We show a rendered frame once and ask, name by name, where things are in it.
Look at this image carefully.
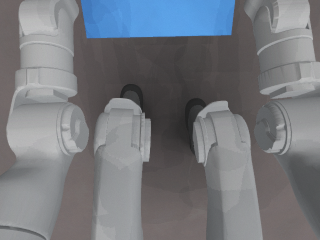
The robot right upper arm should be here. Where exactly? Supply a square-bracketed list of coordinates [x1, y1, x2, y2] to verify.
[253, 96, 320, 240]

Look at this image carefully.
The robot left forearm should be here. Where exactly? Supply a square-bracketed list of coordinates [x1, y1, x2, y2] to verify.
[6, 0, 79, 151]

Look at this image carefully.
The carton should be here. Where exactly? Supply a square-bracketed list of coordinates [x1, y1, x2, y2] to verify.
[81, 0, 235, 39]

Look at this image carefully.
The right robot shin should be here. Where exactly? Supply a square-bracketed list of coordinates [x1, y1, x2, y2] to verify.
[194, 101, 251, 148]

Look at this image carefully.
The robot left upper arm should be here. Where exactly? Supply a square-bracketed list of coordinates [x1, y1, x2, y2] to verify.
[0, 102, 89, 240]

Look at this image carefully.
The robot right thigh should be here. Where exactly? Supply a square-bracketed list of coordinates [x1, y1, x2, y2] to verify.
[192, 110, 263, 240]

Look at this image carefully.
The robot right forearm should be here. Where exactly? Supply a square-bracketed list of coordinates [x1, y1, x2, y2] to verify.
[243, 0, 320, 99]

